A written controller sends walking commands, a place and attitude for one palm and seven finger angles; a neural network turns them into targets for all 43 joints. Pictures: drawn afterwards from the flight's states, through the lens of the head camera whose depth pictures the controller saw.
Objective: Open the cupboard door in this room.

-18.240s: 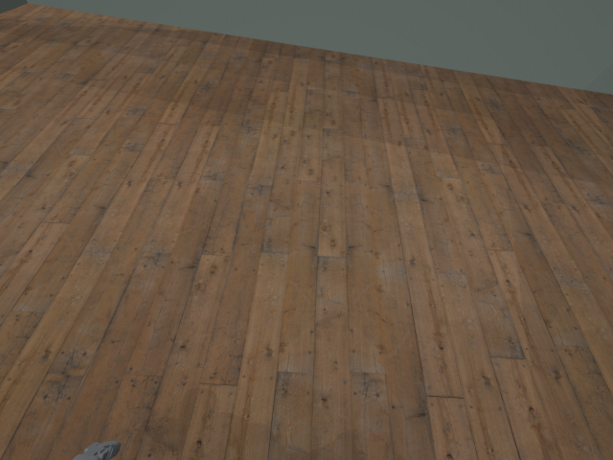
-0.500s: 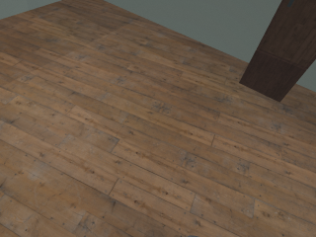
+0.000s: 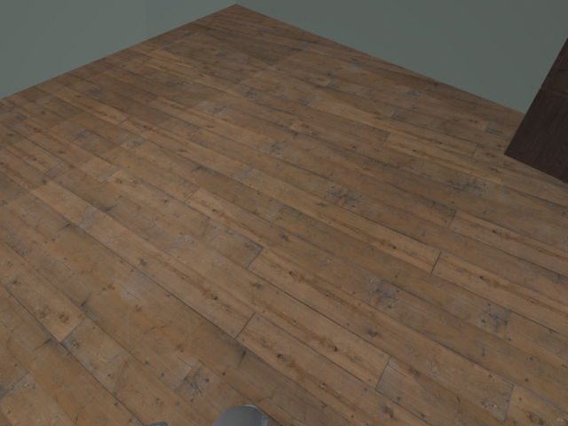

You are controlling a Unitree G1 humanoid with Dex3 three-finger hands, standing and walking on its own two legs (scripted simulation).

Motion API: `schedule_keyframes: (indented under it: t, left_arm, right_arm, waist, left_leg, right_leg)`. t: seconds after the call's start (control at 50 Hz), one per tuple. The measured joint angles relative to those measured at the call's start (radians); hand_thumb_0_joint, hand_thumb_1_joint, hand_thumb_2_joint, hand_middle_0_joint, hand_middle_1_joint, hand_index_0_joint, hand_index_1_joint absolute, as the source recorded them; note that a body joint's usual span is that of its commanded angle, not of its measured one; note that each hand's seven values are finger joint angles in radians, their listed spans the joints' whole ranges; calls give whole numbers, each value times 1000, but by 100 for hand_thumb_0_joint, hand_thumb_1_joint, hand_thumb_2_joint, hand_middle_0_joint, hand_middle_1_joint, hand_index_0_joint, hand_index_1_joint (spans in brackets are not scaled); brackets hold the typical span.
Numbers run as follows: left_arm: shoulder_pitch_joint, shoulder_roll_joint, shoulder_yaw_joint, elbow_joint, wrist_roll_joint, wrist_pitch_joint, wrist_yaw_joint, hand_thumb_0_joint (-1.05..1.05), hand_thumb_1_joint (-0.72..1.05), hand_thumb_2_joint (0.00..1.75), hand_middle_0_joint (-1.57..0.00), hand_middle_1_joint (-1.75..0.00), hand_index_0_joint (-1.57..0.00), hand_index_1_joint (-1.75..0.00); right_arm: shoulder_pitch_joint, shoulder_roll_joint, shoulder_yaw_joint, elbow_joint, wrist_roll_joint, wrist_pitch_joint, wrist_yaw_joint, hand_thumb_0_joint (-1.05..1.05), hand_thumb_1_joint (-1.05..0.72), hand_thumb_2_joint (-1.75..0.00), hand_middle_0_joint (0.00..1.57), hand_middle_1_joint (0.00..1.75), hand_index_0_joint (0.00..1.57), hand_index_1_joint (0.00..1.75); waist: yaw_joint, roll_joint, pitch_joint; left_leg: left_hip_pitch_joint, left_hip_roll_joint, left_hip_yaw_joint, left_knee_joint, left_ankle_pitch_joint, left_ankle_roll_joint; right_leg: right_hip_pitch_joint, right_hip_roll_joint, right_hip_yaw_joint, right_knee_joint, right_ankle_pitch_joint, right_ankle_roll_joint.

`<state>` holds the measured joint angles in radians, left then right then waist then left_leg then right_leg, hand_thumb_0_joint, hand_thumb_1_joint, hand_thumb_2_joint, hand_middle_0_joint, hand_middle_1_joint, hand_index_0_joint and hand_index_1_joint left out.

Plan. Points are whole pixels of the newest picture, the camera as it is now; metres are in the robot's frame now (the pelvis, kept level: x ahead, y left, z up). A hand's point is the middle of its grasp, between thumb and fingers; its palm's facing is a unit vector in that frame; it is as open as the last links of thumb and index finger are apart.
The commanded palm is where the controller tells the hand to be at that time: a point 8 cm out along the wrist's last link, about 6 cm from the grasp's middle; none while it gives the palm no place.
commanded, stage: turn or walk to find it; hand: left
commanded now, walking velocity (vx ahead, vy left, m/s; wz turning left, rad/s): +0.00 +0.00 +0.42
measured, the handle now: out of the picture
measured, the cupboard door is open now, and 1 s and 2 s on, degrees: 0 0 0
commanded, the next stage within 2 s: none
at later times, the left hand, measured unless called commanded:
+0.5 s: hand out of the picture -0.05 +0.26 -0.18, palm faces +0.28 -0.93 -0.24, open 7.4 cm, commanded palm none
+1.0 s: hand out of the picture +0.00 +0.19 -0.14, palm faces +0.42 -0.86 -0.28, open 7.4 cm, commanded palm none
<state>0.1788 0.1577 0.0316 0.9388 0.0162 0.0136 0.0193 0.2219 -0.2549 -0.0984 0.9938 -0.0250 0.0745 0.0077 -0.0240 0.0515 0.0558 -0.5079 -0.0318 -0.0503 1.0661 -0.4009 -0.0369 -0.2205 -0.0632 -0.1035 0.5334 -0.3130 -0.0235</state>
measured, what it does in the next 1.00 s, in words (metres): steps on the spot, turning left: left foot, then right foot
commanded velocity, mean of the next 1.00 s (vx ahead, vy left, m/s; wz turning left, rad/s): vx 0.00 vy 0.00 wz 0.42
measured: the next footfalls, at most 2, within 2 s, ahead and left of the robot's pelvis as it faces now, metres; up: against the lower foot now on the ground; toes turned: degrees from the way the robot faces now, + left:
left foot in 0.36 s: -0.02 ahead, +0.14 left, +0.00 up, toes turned +14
right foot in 0.82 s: +0.07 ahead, -0.09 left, +0.00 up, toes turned +17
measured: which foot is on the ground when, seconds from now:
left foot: up 0.00-0.34, down 0.36-0.84, up 0.86-1.00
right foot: down 0.00-0.36, up 0.38-0.80, down 0.82-1.00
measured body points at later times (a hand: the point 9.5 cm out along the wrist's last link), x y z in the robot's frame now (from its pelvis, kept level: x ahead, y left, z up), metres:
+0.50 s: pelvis -0.01 +0.04 +0.00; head +0.01 +0.08 +0.44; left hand -0.06 +0.31 -0.16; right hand +0.15 -0.17 -0.13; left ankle -0.06 +0.13 -0.74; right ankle -0.03 -0.10 -0.67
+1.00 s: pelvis -0.01 -0.02 +0.00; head +0.04 -0.05 +0.45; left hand -0.02 +0.24 -0.12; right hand +0.12 -0.25 -0.17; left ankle -0.11 +0.11 -0.64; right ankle +0.03 -0.10 -0.74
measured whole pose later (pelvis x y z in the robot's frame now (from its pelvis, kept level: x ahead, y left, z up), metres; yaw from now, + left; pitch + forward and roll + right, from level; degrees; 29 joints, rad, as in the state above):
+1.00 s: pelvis -0.01 -0.02 +0.00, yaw +26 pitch -1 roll +2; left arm 0.16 0.16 0.03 0.92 0.01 0.01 0.02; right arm 0.25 -0.26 -0.09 1.01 -0.02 0.08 0.01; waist -0.04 0.06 0.08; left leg -0.47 -0.02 -0.05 1.16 -0.40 -0.05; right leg -0.22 -0.08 -0.14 0.53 -0.29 -0.03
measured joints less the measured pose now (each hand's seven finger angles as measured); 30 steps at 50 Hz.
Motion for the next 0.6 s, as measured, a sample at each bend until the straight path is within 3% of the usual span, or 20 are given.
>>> schedule_keyframes:
  t: [0.06, 0.14, 0.28, 0.34, 0.36, 0.4, 0.44, 0.52, 0.6]
  left_arm:
    - [22, -8, -4, 10, 0, -4, -1, 1, 91, 90, -21, -30, -20, -30]
    - [44, -2, 0, 17, 2, -13, 2, 1, 92, 90, -21, -30, -20, -30]
    - [81, 31, 8, 40, 13, -10, -1, 1, 91, 90, -21, -30, -20, -30]
    - [97, 57, 17, 58, 9, 0, -2, 1, 91, 90, -21, -30, -20, -30]
    - [103, 69, 21, 62, 5, 6, -3, 1, 91, 90, -21, -30, -20, -30]
    - [99, 97, 29, 76, 0, 28, 0, 1, 91, 90, -21, -30, -20, -30]
    - [90, 111, 33, 87, 0, 50, 3, 1, 91, 90, -20, -30, -20, -30]
    - [52, 116, 35, 79, -2, 51, -7, 1, 91, 90, -20, -30, -20, -29]
    - [13, 112, 32, 51, -3, 40, -10, 1, 91, 90, -20, -30, -20, -29]
  right_arm:
    - [-1, -7, 0, -2, 2, -4, 2, 0, -91, -89, 19, 30, 20, 29]
    - [-8, -3, 8, 9, 4, 1, 1, 0, -91, -90, 19, 30, 20, 29]
    - [-72, 12, 34, 11, 15, -3, -4, 0, -91, -90, 19, 30, 20, 29]
    - [-99, 21, 45, -9, 18, -22, -3, 0, -91, -90, 19, 30, 20, 29]
    - [-106, 24, 47, -16, 17, -32, -1, 0, -91, -90, 19, 30, 20, 29]
    - [-122, 46, 52, -27, 14, -45, 0, 0, -91, -90, 19, 30, 20, 29]
    - [-124, 60, 61, -36, 10, -54, -5, 0, -91, -89, 19, 30, 20, 29]
    - [-116, 68, 68, -40, 8, -57, -17, 0, -91, -89, 20, 30, 21, 29]
    - [-97, 73, 69, -37, 10, -60, -17, 0, -91, -89, 20, 30, 21, 29]
  waist:
    - [-3, -7, 8]
    - [10, -22, 20]
    - [53, -55, 44]
    - [60, -69, 41]
    - [61, -77, 37]
    - [72, -114, 41]
    - [71, -119, 33]
    - [63, -99, 23]
    - [55, -90, 22]
  left_leg:
    - [-7, 27, 7, 90, 42, -20]
    - [34, 58, 12, 57, 27, -40]
    - [167, 68, 73, -241, -59, -32]
    - [247, 62, 111, -444, 49, -17]
    - [269, 57, 117, -496, 86, 13]
    - [267, 37, 124, -476, 62, 51]
    - [277, 36, 114, -490, 55, 63]
    - [303, 33, 77, -561, 102, 68]
    - [317, 20, 54, -607, 134, 69]
  right_leg:
    - [14, -11, -29, -27, 13, -3]
    - [14, -24, -68, -33, 13, -6]
    - [-5, -59, -123, 10, -7, 14]
    - [-20, -79, -150, 66, -36, 37]
    - [-34, -90, -153, 102, -53, 47]
    - [-85, -90, -87, 241, -172, 70]
    - [-137, -63, -31, 385, -219, 82]
    - [-207, -37, 30, 531, -152, 101]
    - [-233, -36, 68, 538, -103, 116]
